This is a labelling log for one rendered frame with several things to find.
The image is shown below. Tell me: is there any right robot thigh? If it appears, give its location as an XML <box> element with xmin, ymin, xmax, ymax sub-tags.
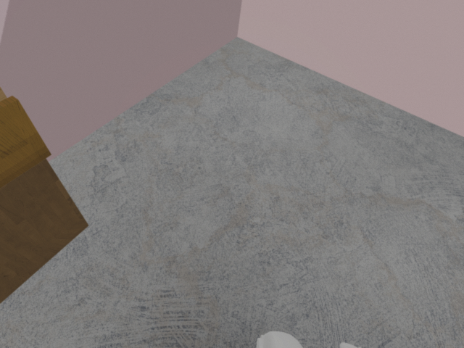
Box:
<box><xmin>256</xmin><ymin>331</ymin><xmax>303</xmax><ymax>348</ymax></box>

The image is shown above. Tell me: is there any drawer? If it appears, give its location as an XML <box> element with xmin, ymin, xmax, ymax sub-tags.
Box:
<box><xmin>0</xmin><ymin>96</ymin><xmax>51</xmax><ymax>188</ymax></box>

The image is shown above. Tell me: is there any cabinet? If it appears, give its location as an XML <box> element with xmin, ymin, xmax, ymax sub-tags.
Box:
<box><xmin>0</xmin><ymin>87</ymin><xmax>88</xmax><ymax>304</ymax></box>

